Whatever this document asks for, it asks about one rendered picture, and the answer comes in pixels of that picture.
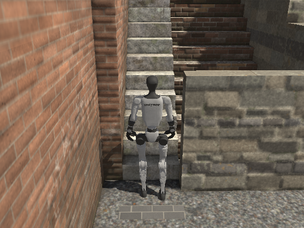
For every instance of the right robot upper arm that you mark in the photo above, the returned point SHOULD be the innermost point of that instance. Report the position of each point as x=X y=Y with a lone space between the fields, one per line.
x=168 y=107

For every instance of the robot torso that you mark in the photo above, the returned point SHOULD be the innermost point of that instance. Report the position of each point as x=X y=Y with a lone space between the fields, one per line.
x=152 y=115

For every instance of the robot left hand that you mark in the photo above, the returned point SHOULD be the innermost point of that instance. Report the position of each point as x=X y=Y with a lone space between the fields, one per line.
x=130 y=134

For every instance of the left robot upper arm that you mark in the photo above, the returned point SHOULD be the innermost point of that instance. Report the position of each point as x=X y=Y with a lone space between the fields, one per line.
x=136 y=101

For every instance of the right robot foot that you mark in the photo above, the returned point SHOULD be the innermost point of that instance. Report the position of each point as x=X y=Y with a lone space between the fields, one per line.
x=162 y=196

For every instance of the robot left forearm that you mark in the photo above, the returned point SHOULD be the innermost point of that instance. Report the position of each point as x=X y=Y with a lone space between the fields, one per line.
x=130 y=125

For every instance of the robot right hand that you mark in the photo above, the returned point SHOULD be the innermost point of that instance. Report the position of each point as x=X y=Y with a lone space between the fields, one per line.
x=168 y=132

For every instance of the robot right forearm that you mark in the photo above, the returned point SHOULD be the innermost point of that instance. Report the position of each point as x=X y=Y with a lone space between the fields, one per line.
x=171 y=125

